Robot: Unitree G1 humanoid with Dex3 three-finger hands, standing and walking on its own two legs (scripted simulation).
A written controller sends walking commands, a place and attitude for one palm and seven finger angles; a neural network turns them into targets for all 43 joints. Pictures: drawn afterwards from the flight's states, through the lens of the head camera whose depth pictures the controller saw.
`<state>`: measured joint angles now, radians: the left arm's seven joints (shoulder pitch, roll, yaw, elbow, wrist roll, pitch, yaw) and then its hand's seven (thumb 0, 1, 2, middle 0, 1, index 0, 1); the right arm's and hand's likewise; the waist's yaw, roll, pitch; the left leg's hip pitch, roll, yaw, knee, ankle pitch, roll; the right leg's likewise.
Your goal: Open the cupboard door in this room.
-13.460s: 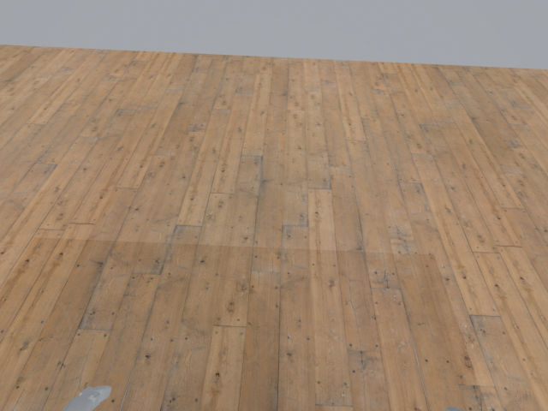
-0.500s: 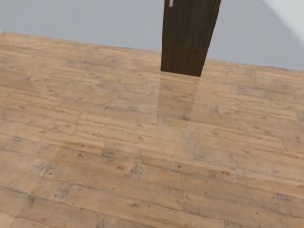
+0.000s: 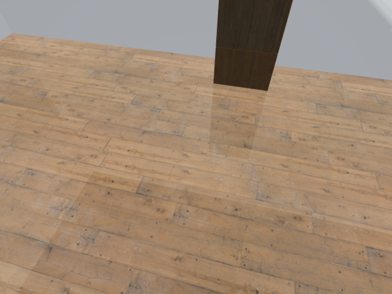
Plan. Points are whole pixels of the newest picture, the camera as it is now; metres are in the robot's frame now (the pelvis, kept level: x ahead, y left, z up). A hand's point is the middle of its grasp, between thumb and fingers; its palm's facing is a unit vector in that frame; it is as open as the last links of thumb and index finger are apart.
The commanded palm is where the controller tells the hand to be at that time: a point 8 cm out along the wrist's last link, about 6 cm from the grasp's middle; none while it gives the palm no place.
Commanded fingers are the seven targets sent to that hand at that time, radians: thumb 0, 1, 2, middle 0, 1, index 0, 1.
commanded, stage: stand and wait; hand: left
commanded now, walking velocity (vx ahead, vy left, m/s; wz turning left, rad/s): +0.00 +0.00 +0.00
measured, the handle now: out of the picture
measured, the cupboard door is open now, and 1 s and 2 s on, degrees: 0 0 0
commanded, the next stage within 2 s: turn or walk to find it in 0.46 s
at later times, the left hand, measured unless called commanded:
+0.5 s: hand out of the picture -0.01 +0.16 -0.17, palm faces +0.04 -0.98 -0.21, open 7.3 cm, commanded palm none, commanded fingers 0.00 0.90 0.90 -0.20 -0.30 -0.20 -0.30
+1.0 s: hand out of the picture +0.03 +0.21 -0.17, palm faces +0.22 -0.96 -0.20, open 7.3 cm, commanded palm none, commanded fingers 0.00 0.90 0.90 -0.20 -0.30 -0.20 -0.30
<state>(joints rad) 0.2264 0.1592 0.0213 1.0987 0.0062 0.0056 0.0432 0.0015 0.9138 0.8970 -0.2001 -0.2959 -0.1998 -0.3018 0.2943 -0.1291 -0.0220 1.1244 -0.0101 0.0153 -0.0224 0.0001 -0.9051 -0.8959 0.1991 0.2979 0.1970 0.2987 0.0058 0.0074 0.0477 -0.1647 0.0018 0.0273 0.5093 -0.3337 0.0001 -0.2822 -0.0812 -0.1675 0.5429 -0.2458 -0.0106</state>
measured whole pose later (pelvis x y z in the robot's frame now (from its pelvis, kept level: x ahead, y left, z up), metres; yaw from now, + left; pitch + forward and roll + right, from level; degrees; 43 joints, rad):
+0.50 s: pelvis -0.01 -0.02 +0.01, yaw -1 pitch -2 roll +0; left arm 0.25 0.17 0.01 1.15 0.00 -0.01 0.02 0.00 0.91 0.90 -0.20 -0.30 -0.20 -0.30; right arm 0.27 -0.16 -0.01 1.13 -0.01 0.00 -0.02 0.00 -0.91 -0.90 0.20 0.30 0.20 0.30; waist 0.02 0.01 0.05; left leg -0.09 0.03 0.03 0.40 -0.27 -0.02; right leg -0.21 -0.04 -0.18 0.42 -0.18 -0.04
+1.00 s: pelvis -0.02 +0.01 +0.01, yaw +12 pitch +2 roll -1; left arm 0.14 0.20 0.05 1.00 0.01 0.05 0.02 0.00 0.91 0.90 -0.20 -0.30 -0.20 -0.30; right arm 0.28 -0.15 -0.04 1.04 -0.02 0.01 -0.02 0.00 -0.90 -0.90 0.20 0.30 0.20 0.30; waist -0.02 -0.02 0.05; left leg -0.27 0.01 0.02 0.48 -0.25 0.03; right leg -0.46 -0.06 -0.07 1.04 -0.42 0.05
